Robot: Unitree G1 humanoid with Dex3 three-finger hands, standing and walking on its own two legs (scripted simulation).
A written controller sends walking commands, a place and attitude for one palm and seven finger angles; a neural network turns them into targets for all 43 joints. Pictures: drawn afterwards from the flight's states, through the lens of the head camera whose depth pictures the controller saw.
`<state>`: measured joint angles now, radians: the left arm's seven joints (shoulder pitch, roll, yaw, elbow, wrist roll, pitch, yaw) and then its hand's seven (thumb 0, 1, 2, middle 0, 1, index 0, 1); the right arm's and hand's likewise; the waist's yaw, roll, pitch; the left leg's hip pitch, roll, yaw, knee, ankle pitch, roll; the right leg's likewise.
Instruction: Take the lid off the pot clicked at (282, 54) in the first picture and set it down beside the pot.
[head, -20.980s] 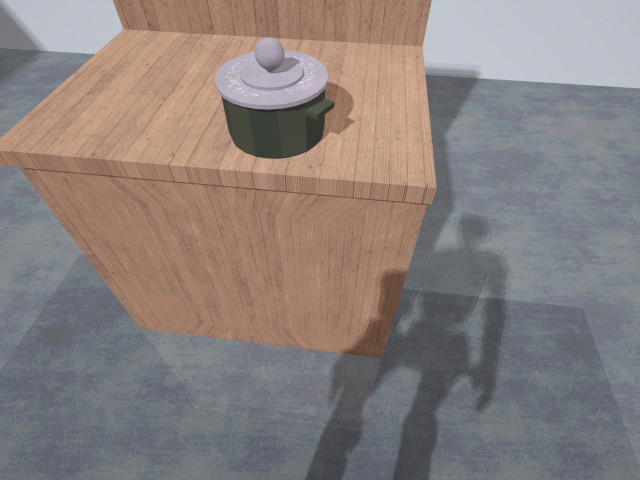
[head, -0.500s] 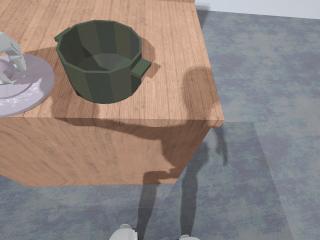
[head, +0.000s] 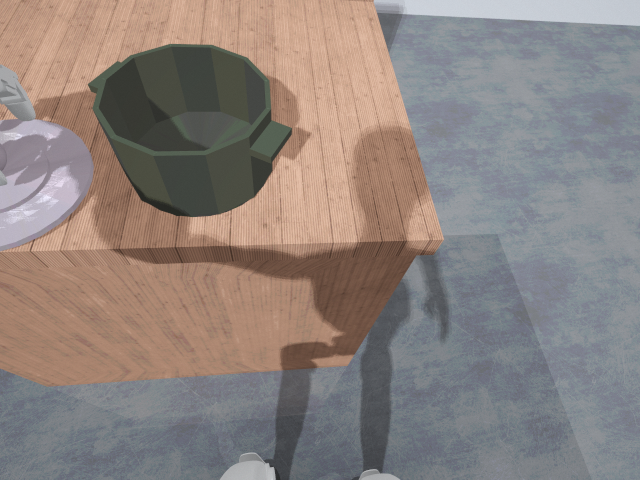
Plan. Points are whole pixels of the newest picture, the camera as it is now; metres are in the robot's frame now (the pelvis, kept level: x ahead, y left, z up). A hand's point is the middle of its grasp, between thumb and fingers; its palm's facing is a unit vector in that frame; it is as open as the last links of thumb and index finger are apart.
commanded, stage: raise the empty hand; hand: left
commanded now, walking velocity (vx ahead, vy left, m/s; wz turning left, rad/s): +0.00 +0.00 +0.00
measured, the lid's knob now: out of the picture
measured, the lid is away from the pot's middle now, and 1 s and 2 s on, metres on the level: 0.23 0.23 0.23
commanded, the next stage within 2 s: draw the hand back to the body in 1.38 s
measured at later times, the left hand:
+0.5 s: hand out of the picture +0.45 +0.35 +0.17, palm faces -0.35 -0.11 -0.93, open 11.0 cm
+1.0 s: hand out of the picture +0.47 +0.36 +0.22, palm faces -0.29 -0.14 -0.95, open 11.0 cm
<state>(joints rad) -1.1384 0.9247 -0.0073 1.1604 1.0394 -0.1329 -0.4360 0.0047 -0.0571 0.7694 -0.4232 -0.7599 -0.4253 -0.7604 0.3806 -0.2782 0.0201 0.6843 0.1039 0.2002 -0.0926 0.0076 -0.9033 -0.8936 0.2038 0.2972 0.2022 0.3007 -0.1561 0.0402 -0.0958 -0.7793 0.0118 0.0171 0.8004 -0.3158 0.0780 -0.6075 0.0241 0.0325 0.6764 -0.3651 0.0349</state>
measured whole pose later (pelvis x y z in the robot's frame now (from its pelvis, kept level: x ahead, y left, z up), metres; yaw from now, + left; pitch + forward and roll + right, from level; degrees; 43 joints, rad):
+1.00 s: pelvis +0.00 +0.00 +0.01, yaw +1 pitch +13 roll -4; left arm -1.31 0.94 -0.09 1.18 1.04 -0.02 -0.50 0.00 -0.08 0.80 -0.44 -0.72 -0.44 -0.72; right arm 0.37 -0.29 0.03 0.70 0.11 0.17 -0.08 0.01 -0.90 -0.89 0.20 0.30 0.20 0.30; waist -0.15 0.04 -0.09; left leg -0.66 -0.01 0.01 0.70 -0.28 0.08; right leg -0.49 0.01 0.03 0.58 -0.33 0.03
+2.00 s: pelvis +0.01 -0.03 +0.02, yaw +3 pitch +9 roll -2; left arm -1.02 0.92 0.07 0.85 0.84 0.04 -0.49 0.00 -0.09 0.80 -0.44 -0.72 -0.44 -0.72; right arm 0.25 -0.28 0.01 0.59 0.13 0.25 -0.04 0.01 -0.91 -0.89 0.20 0.30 0.20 0.30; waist -0.08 0.05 -0.05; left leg -0.53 -0.01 -0.01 0.62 -0.25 0.05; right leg -0.37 0.01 0.01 0.54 -0.33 0.02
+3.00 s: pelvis +0.03 -0.07 +0.04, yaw +1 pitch -3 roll +0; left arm -0.10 0.43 0.44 -0.11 -0.11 -0.05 0.09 0.02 0.80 0.89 -0.23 -0.34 -0.23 -0.34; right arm 0.14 -0.23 0.03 0.67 0.04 -0.05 -0.07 0.02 -0.90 -0.89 0.20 0.30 0.20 0.30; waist 0.05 0.05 0.00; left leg -0.14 0.03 0.01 0.39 -0.20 -0.02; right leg -0.01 0.04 0.03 0.33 -0.27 -0.03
